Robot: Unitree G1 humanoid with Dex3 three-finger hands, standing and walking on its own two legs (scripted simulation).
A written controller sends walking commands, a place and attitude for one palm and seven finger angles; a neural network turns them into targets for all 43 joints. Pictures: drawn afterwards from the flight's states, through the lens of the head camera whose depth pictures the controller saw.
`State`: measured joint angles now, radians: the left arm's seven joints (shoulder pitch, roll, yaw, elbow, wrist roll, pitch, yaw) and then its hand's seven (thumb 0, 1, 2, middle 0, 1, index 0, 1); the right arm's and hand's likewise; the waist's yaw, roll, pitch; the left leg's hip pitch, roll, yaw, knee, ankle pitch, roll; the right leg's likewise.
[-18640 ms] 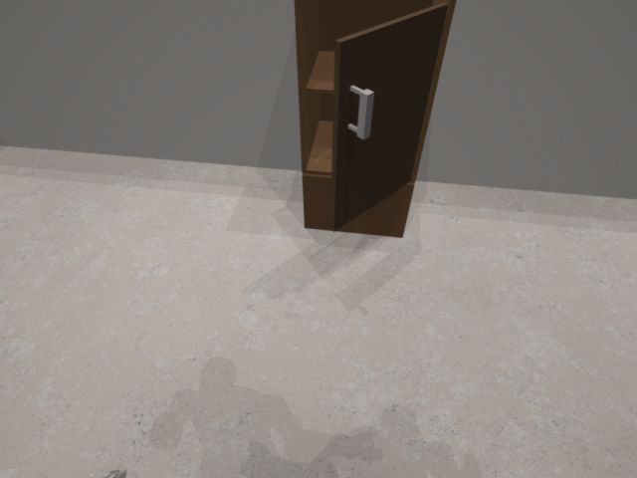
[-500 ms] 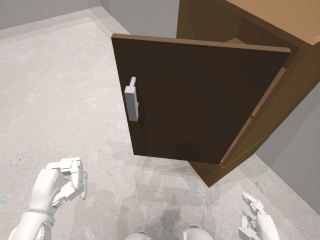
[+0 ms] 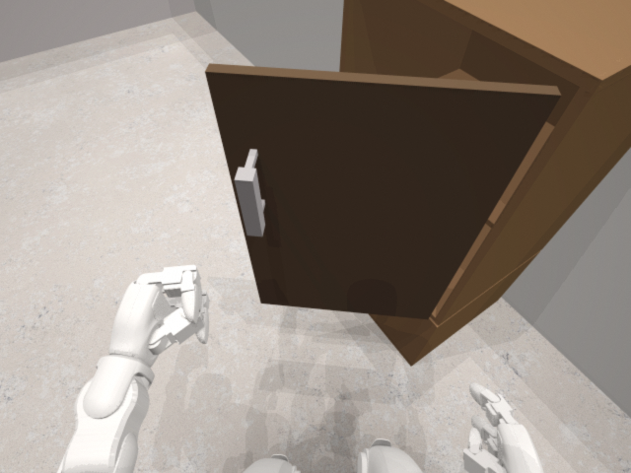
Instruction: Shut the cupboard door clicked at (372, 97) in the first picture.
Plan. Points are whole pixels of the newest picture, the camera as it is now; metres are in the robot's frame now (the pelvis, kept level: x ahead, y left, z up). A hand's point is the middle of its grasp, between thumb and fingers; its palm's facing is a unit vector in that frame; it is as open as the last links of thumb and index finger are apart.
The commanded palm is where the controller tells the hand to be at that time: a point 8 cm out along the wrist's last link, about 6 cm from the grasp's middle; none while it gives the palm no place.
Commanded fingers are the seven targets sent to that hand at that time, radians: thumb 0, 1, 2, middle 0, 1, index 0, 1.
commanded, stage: bring the fist close to the handle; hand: left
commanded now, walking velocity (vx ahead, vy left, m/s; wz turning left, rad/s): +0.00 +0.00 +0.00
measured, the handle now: (254, 193) +0.48 +0.12 +0.06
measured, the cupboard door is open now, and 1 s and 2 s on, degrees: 50 50 36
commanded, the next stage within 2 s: push the door shut along its arc in 1.02 s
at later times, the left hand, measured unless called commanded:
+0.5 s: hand (258, 265) +0.35 +0.09 +0.06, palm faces -0.10 -0.99 -0.03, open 3.1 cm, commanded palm +0.34 +0.15 +0.06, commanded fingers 0.00 0.90 0.90 -1.30 -1.50 -1.30 -1.50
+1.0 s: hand (265, 251) +0.38 +0.09 +0.06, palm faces -0.06 -1.00 -0.04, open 3.1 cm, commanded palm +0.36 +0.15 +0.06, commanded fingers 0.00 0.90 0.90 -1.30 -1.50 -1.30 -1.50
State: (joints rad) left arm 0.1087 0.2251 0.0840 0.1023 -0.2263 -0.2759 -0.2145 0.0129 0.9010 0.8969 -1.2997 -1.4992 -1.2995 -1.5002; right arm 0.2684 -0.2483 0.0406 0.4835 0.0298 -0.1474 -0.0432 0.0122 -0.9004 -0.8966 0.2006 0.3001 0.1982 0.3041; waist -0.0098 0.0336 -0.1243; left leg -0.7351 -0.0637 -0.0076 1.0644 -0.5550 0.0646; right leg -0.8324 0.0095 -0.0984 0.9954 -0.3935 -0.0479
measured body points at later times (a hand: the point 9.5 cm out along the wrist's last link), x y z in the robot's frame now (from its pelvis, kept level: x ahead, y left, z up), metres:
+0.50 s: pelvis +0.00 +0.00 +0.00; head +0.07 -0.01 +0.45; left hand +0.35 +0.15 +0.07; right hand +0.15 -0.24 -0.10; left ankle -0.02 +0.08 -0.67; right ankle +0.06 -0.10 -0.67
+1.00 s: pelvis +0.00 -0.02 +0.01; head +0.07 -0.03 +0.45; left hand +0.37 +0.14 +0.07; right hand +0.10 -0.27 -0.11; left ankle -0.02 +0.08 -0.67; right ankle +0.06 -0.10 -0.67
